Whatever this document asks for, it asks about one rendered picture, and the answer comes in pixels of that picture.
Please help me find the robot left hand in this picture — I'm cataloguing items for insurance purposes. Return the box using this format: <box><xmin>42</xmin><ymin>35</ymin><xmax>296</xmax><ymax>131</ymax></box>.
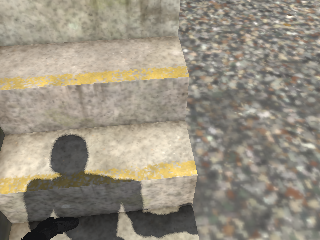
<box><xmin>21</xmin><ymin>217</ymin><xmax>79</xmax><ymax>240</ymax></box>

